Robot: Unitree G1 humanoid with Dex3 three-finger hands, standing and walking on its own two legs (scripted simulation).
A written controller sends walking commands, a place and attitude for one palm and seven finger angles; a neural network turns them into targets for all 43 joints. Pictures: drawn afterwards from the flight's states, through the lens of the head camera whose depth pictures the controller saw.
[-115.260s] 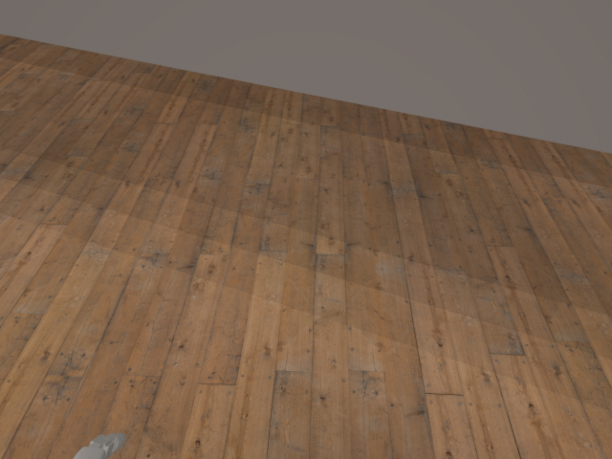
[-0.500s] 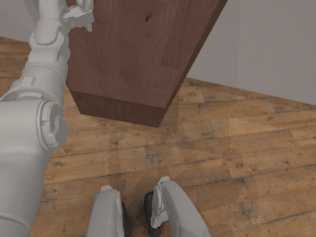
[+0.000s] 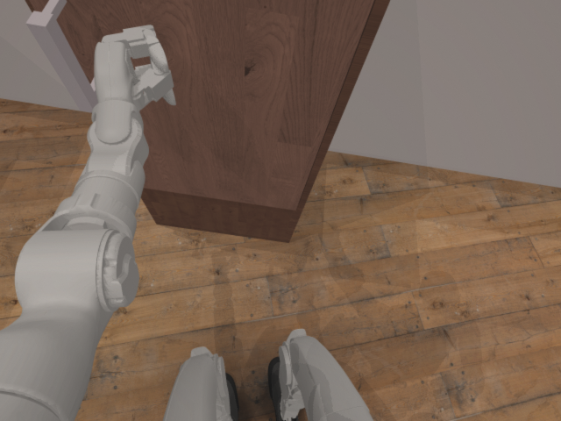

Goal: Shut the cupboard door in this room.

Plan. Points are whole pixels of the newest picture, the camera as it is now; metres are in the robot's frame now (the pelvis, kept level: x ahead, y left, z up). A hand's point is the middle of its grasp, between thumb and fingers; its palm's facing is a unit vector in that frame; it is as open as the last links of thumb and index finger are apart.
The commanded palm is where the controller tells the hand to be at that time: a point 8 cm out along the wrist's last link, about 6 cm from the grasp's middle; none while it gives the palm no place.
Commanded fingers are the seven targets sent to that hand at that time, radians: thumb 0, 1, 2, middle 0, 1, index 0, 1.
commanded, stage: pull the fist back off the door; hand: left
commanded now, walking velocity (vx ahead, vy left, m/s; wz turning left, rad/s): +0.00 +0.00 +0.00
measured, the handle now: (74, 57) +0.61 +0.19 +0.08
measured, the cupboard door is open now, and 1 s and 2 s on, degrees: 0 0 0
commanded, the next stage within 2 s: draw the hand back to the body in 0.22 s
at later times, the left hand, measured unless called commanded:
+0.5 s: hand (140, 110) +0.50 +0.11 +0.10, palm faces +0.01 -1.00 -0.02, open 3.1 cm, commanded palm +0.46 +0.16 +0.12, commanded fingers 0.00 0.90 0.90 -1.30 -1.50 -1.30 -1.50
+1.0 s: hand (17, 180) +0.36 +0.17 +0.19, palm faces +0.11 -0.98 -0.18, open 3.1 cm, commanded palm +0.32 +0.23 +0.21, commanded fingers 0.00 0.90 0.90 -0.92 -1.08 -0.92 -1.08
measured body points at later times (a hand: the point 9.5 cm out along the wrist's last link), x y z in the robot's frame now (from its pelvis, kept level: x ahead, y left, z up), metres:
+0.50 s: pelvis +0.07 -0.02 +0.05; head +0.18 -0.03 +0.49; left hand +0.49 +0.16 +0.10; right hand +0.16 -0.28 -0.07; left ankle +0.05 +0.07 -0.62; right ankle +0.07 -0.09 -0.62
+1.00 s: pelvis +0.06 -0.01 +0.10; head +0.06 -0.02 +0.55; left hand +0.35 +0.22 +0.20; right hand +0.24 -0.24 +0.02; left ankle +0.05 +0.07 -0.62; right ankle +0.07 -0.09 -0.62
